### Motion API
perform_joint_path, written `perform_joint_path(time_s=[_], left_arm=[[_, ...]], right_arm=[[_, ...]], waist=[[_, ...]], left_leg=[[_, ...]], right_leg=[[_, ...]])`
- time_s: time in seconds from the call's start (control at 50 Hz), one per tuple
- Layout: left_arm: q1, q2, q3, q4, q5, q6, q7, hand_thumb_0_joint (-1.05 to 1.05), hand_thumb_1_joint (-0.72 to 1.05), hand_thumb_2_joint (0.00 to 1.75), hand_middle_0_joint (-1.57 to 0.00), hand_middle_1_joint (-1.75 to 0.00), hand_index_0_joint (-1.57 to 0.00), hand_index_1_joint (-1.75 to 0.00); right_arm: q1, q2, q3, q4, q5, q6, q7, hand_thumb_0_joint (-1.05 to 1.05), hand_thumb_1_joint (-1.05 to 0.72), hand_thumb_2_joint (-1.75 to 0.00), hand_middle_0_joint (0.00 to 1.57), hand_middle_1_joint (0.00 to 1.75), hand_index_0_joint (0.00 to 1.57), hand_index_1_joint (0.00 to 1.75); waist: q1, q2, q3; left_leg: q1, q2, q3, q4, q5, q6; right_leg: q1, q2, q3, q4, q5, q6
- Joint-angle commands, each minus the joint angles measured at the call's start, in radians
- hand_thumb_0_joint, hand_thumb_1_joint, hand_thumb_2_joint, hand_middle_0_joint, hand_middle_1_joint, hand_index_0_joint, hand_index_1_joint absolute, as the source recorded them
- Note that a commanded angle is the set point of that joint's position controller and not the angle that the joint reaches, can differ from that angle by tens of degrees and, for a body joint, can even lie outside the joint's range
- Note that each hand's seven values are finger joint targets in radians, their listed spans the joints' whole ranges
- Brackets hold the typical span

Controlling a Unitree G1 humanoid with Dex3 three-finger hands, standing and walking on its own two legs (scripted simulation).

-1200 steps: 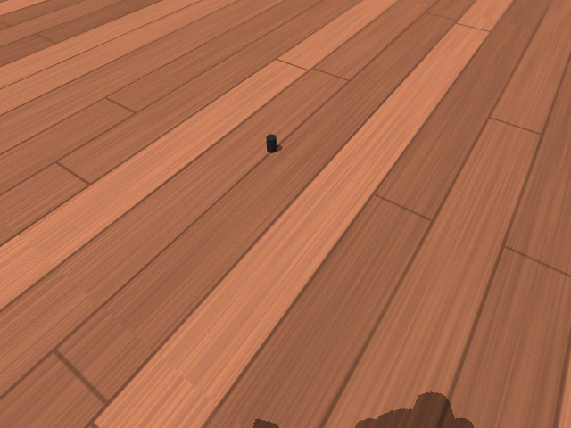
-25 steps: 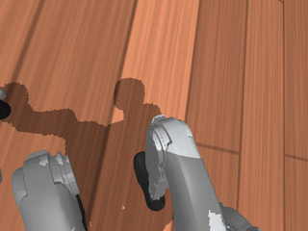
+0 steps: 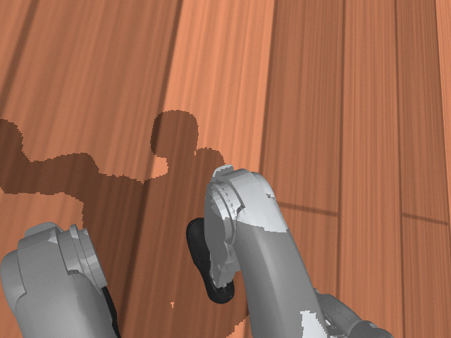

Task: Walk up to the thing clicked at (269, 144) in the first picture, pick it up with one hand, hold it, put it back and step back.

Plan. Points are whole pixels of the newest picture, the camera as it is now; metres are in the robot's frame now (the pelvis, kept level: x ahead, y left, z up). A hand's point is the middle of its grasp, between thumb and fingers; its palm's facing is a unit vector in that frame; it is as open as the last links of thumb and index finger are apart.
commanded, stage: open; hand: left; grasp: from above
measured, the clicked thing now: out of the picture +0.45 +0.28 -0.25
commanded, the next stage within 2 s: withdraw in 0.94 s
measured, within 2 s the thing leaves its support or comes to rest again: neither
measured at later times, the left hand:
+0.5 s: hand out of the picture +0.44 +0.29 -0.24, palm faces -0.45 -0.14 -0.88, open 11.5 cm
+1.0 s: hand out of the picture +0.44 +0.29 -0.24, palm faces -0.46 -0.15 -0.88, open 13.4 cm
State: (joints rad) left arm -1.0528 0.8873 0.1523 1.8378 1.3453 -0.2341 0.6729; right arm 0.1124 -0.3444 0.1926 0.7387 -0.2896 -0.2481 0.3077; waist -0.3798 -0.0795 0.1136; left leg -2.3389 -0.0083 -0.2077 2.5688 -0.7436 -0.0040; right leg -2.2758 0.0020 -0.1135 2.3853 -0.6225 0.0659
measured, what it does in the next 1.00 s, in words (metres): stands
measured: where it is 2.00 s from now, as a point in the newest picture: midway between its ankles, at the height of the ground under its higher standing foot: (164, 306)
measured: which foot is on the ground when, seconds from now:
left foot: down 0.00-1.00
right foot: down 0.00-1.00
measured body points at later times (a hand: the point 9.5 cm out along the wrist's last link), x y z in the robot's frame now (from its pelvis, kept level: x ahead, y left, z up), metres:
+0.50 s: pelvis +0.00 +0.00 +0.00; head +0.26 +0.12 +0.35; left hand +0.46 +0.29 -0.19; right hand +0.04 -0.26 -0.06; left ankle +0.06 +0.12 -0.26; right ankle +0.12 -0.13 -0.26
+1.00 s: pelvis +0.00 +0.00 +0.00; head +0.26 +0.11 +0.35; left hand +0.46 +0.29 -0.18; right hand +0.04 -0.26 -0.06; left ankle +0.06 +0.12 -0.26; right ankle +0.12 -0.13 -0.26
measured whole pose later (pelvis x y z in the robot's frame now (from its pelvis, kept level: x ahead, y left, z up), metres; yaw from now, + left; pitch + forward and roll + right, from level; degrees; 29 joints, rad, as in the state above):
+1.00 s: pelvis +0.00 +0.00 +0.00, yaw -1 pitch +29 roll -13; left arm -1.04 0.90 0.14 1.79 1.32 -0.23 0.66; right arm 0.12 -0.35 0.22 0.72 -0.29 -0.26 0.32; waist -0.38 -0.08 0.12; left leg -2.34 -0.01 -0.22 2.56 -0.74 -0.01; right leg -2.27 0.00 -0.13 2.37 -0.62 0.06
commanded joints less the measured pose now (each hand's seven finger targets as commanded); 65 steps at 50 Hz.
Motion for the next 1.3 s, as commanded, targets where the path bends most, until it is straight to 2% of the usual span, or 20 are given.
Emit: perform_joint_path(time_s=[0.0,0.06,0.08,0.18,0.38,0.42,0.44,0.46,0.58,0.68,0.84,0.86,0.9,1.02,1.08,1.12,1.14,1.16,1.26,1.28], left_arm=[[-0.274,0.201,-0.009,-0.112,-0.01,-0.007,0.051,0.0,0.65,0.62,-0.92,-0.74,-0.99,-0.68],[-0.269,0.205,-0.005,-0.087,-0.004,-0.006,0.054,0.0,0.41,0.69,-0.7,-0.8,-0.75,-0.75],[-0.276,0.169,-0.043,-0.097,-0.007,-0.005,0.047,0.0,0.33,0.68,-0.65,-0.79,-0.7,-0.74],[-0.272,0.216,-0.019,-0.109,-0.013,0.001,0.059,0.0,0.0,0.77,-0.48,-0.83,-0.5,-0.81],[-0.264,0.201,-0.027,-0.121,-0.031,0.012,0.032,0.0,-0.28,0.88,-0.27,-0.94,-0.28,-0.93],[-0.271,0.216,-0.02,-0.15,-0.025,0.012,0.032,0.0,-0.3,0.93,-0.24,-0.97,-0.25,-0.97],[-0.264,0.165,-0.054,-0.144,-0.032,0.011,0.027,0.0,-0.31,0.92,-0.22,-0.99,-0.24,-0.98],[-0.252,0.218,-0.018,-0.144,-0.032,0.011,0.035,0.0,-0.34,0.92,-0.21,-1.0,-0.22,-0.98],[-0.243,0.221,0.001,-0.17,-0.032,0.011,0.035,0.0,-0.41,0.97,-0.14,-1.03,-0.15,-1.02],[-0.236,0.177,-0.017,-0.144,-0.035,0.015,0.025,0.0,-0.45,1.0,-0.1,-1.06,-0.11,-1.05],[-0.256,0.205,-0.019,-0.151,-0.039,0.001,0.014,0.0,-0.45,1.02,-0.07,-1.09,-0.09,-1.08],[-0.234,0.221,-0.002,-0.172,-0.04,0.0,0.019,0.0,-0.45,1.02,-0.08,-1.1,-0.09,-1.09],[-0.224,0.214,-0.003,-0.15,-0.035,0.0,0.025,0.0,-0.45,1.01,-0.08,-1.1,-0.09,-1.08],[-0.246,0.204,-0.014,-0.134,-0.024,-0.002,0.028,0.0,-0.42,0.98,-0.06,-1.11,-0.09,-1.08],[-0.24,0.217,-0.007,-0.143,-0.025,0.003,0.032,0.0,-0.53,1.0,-0.07,-1.04,-0.08,-1.02],[-0.273,0.259,0.035,-0.252,-0.028,0.007,0.039,0.0,-0.54,1.0,-0.07,-1.03,-0.08,-1.02],[-0.283,0.218,0.001,-0.303,-0.034,0.011,0.033,0.0,-0.54,1.01,-0.07,-1.03,-0.08,-1.03],[-0.254,0.26,0.043,-0.351,-0.04,0.018,0.036,0.0,-0.55,1.01,-0.08,-1.03,-0.07,-1.03],[-0.133,0.144,0.023,-0.525,-0.089,0.09,-0.024,0.0,-0.56,1.03,-0.07,-1.03,-0.07,-1.04],[-0.133,0.088,-0.015,-0.547,-0.108,0.107,-0.045,0.0,-0.57,1.03,-0.08,-1.03,-0.06,-1.04]], right_arm=[[0.195,-0.327,-0.081,0.013,0.006,-0.009,-0.005,0.0,-0.9,-0.9,0.2,0.3,0.2,0.3],[0.184,-0.309,-0.063,0.012,0.001,-0.014,0.0,0.0,-0.9,-0.9,0.2,0.3,0.2,0.3],[0.163,-0.322,-0.075,0.004,0.001,-0.019,0.001,0.0,-0.9,-0.9,0.2,0.3,0.2,0.3],[0.173,-0.327,-0.066,0.004,0.002,-0.023,0.0,0.0,-0.9,-0.9,0.2,0.3,0.2,0.3],[0.177,-0.324,-0.062,0.004,0.008,-0.032,0.013,0.0,-0.9,-0.9,0.2,0.3,0.2,0.3],[0.187,-0.329,-0.062,-0.001,0.006,-0.029,0.014,0.0,-0.9,-0.9,0.2,0.3,0.2,0.3],[0.171,-0.326,-0.069,-0.009,0.008,-0.03,0.015,0.0,-0.9,-0.9,0.2,0.3,0.2,0.3],[0.178,-0.328,-0.066,0.002,0.007,-0.029,0.015,0.0,-0.9,-0.9,0.2,0.3,0.2,0.3],[0.196,-0.321,-0.062,0.001,0.011,-0.023,0.019,0.0,-0.89,-0.9,0.2,0.3,0.2,0.3],[0.205,-0.324,-0.076,-0.003,0.007,-0.022,0.022,0.0,-0.89,-0.9,0.2,0.3,0.2,0.3],[0.203,-0.322,-0.064,-0.001,0.013,-0.025,0.017,0.0,-0.89,-0.9,0.2,0.3,0.2,0.3],[0.202,-0.327,-0.071,-0.002,0.015,-0.022,0.012,0.0,-0.89,-0.9,0.2,0.3,0.2,0.3],[0.2,-0.319,-0.066,-0.008,0.014,-0.017,0.01,0.0,-0.89,-0.9,0.2,0.3,0.2,0.3],[0.211,-0.32,-0.061,-0.005,0.008,-0.012,0.009,0.0,-0.89,-0.9,0.2,0.3,0.2,0.3],[0.199,-0.316,-0.061,-0.007,0.01,-0.018,0.01,0.0,-0.9,-0.9,0.2,0.3,0.2,0.3],[0.212,-0.327,-0.088,-0.008,0.012,-0.016,0.01,0.0,-0.91,-0.9,0.2,0.3,0.2,0.3],[0.18,-0.32,-0.096,-0.02,0.018,-0.02,0.013,0.0,-0.91,-0.9,0.2,0.3,0.2,0.3],[0.19,-0.323,-0.114,-0.007,0.026,-0.017,0.013,0.0,-0.91,-0.91,0.2,0.3,0.2,0.3],[0.197,-0.281,-0.178,-0.01,0.078,0.024,0.028,0.0,-0.91,-0.91,0.2,0.3,0.2,0.3],[0.209,-0.266,-0.19,0.015,0.094,0.035,0.031,0.0,-0.91,-0.91,0.2,0.3,0.2,0.3]], waist=[[-0.054,0.408,-0.619],[-0.056,0.414,-0.584],[-0.059,0.415,-0.576],[-0.048,0.404,-0.601],[-0.049,0.462,-0.597],[-0.047,0.5,-0.633],[-0.047,0.499,-0.617],[-0.036,0.48,-0.63],[-0.031,0.481,-0.648],[-0.055,0.473,-0.631],[-0.057,0.458,-0.61],[-0.029,0.463,-0.646],[-0.029,0.459,-0.635],[-0.057,0.436,-0.618],[-0.046,0.447,-0.603],[-0.019,0.529,-0.7],[-0.002,0.559,-0.729],[0.026,0.596,-0.783],[0.114,0.634,-0.933],[0.112,0.63,-0.913]], left_leg=[[0.42,0.009,0.099,-0.285,0.199,0.021],[0.416,0.01,0.087,-0.296,0.174,0.016],[0.42,0.01,0.09,-0.287,0.157,0.016],[0.407,0.011,0.095,-0.287,0.168,0.02],[0.453,0.015,0.072,-0.302,0.191,0.007],[0.488,0.015,0.074,-0.309,0.221,0.003],[0.478,0.016,0.077,-0.308,0.208,0.003],[0.471,0.016,0.074,-0.309,0.216,0.004],[0.47,0.013,0.079,-0.305,0.249,0.006],[0.483,0.014,0.079,-0.297,0.26,0.006],[0.451,0.012,0.09,-0.289,0.216,0.012],[0.464,0.012,0.087,-0.304,0.221,0.011],[0.451,0.011,0.082,-0.312,0.207,0.009],[0.445,0.011,0.091,-0.286,0.234,0.015],[0.448,0.012,0.088,-0.3,0.211,0.011],[0.517,0.012,0.091,-0.313,0.227,0.003],[0.543,0.013,0.096,-0.319,0.224,-0.002],[0.579,0.014,0.094,-0.333,0.253,-0.008],[0.628,0.003,0.134,-0.377,0.338,-0.009],[0.621,0.001,0.14,-0.394,0.326,-0.009]], right_leg=[[0.369,0.053,-0.132,-0.197,0.198,-0.079],[0.341,0.046,-0.142,-0.184,0.179,-0.077],[0.332,0.049,-0.137,-0.188,0.168,-0.078],[0.37,0.054,-0.131,-0.205,0.178,-0.078],[0.337,0.045,-0.144,-0.177,0.197,-0.081],[0.35,0.049,-0.145,-0.176,0.222,-0.083],[0.347,0.051,-0.142,-0.176,0.211,-0.086],[0.362,0.053,-0.144,-0.18,0.22,-0.083],[0.372,0.048,-0.141,-0.182,0.243,-0.083],[0.362,0.051,-0.144,-0.179,0.256,-0.081],[0.375,0.049,-0.136,-0.193,0.215,-0.082],[0.382,0.051,-0.138,-0.199,0.214,-0.084],[0.365,0.049,-0.141,-0.193,0.199,-0.086],[0.378,0.053,-0.138,-0.192,0.231,-0.08],[0.364,0.046,-0.137,-0.19,0.211,-0.08],[0.373,0.045,-0.132,-0.187,0.221,-0.087],[0.36,0.044,-0.127,-0.184,0.215,-0.092],[0.368,0.043,-0.126,-0.179,0.236,-0.095],[0.366,0.043,-0.097,-0.204,0.287,-0.108],[0.343,0.038,-0.089,-0.21,0.277,-0.11]])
